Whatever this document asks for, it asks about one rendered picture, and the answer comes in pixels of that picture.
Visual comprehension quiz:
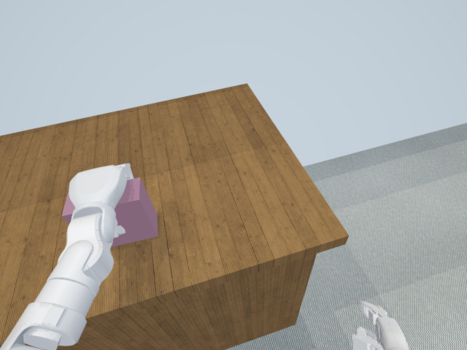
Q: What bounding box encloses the sponge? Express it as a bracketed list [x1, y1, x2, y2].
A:
[62, 177, 158, 247]

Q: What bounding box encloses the right robot hand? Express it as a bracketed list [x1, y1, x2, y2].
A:
[352, 300, 409, 350]

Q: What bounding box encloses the left robot forearm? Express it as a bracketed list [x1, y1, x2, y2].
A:
[0, 202, 116, 350]

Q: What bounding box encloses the left robot hand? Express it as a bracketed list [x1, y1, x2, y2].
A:
[69, 163, 134, 238]

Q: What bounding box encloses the table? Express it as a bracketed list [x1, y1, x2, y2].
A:
[0, 84, 349, 350]

